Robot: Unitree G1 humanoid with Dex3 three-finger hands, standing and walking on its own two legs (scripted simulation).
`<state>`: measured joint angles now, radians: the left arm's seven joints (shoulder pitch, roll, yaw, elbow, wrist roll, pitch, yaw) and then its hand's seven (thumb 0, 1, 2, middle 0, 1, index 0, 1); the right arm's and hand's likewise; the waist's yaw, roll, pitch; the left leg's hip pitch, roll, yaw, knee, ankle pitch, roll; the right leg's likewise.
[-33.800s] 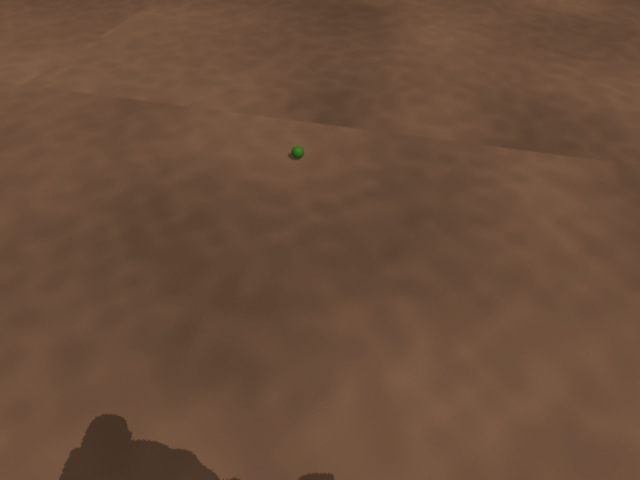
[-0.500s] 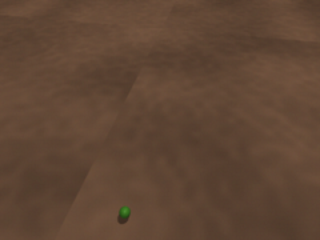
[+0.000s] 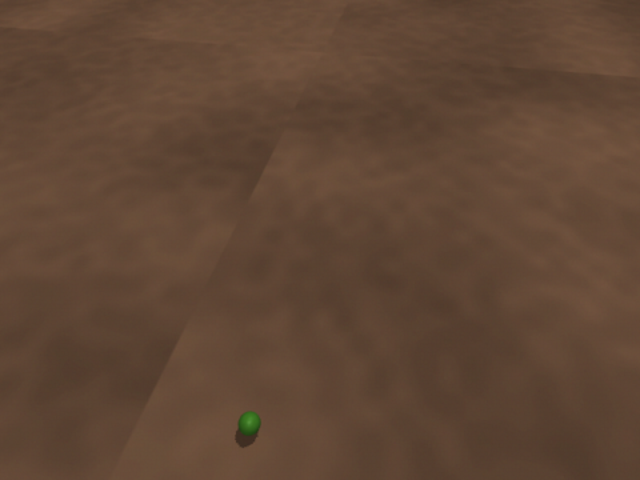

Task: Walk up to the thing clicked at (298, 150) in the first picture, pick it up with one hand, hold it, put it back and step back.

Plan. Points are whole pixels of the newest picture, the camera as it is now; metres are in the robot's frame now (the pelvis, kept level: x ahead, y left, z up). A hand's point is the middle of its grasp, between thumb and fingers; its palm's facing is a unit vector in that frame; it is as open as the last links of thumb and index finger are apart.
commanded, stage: stand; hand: left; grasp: from above
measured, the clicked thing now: (249, 423) +0.44 +0.24 -0.75
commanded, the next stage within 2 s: step back in 0.42 s
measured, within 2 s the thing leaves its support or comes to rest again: neither
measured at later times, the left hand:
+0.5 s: hand out of the picture +0.08 +0.25 -0.16, palm faces +0.02 -0.94 -0.35, open 7.4 cm
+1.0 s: hand out of the picture +0.05 +0.31 -0.18, palm faces -0.09 -0.93 -0.35, open 7.4 cm
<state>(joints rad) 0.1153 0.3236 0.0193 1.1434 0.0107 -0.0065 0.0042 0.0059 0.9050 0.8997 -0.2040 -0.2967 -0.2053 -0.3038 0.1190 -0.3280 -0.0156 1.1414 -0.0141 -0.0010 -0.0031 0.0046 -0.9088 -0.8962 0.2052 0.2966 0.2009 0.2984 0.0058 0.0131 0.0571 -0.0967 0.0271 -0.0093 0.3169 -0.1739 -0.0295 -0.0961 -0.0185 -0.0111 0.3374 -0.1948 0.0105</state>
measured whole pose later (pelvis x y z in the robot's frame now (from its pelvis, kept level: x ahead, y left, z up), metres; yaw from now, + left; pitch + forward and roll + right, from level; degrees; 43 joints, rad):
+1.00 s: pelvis -0.08 +0.06 -0.02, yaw -3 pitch -1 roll -1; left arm 0.08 0.39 0.06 0.89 0.01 0.07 0.02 0.01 0.91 0.90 -0.20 -0.30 -0.21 -0.30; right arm 0.13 -0.34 -0.05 0.88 -0.02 0.02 -0.02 0.00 -0.91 -0.90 0.21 0.30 0.20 0.30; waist -0.02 -0.04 0.21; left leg -0.30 -0.01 0.05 0.58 -0.26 0.06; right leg -0.40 0.10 0.14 1.06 -0.52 0.02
